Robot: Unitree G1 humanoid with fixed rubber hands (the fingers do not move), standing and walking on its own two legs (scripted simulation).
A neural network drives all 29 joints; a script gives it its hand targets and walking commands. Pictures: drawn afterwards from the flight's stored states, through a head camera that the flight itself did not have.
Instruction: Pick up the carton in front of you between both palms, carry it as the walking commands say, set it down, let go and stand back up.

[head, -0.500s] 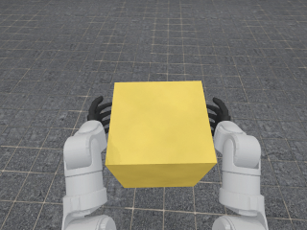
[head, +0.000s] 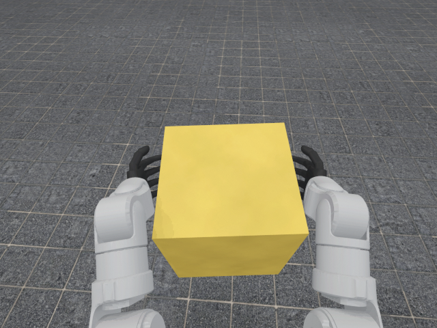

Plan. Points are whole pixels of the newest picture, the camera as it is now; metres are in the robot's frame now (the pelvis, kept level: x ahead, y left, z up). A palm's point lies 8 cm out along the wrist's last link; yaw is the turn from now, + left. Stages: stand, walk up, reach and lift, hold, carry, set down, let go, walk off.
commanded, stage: carry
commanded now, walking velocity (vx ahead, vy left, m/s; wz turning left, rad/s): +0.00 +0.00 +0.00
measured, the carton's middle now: (226, 207) +0.32 +0.00 +0.04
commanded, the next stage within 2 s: none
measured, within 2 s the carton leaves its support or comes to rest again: neither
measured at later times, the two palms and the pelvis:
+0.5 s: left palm (133, 200) +0.29 +0.15 +0.12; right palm (318, 199) +0.29 -0.15 +0.12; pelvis -0.03 +0.00 +0.00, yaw +0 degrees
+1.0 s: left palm (126, 203) +0.28 +0.16 +0.12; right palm (312, 202) +0.28 -0.14 +0.12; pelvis -0.04 +0.01 +0.00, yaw +0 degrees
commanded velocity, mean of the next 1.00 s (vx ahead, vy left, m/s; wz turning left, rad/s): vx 0.00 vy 0.00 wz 0.00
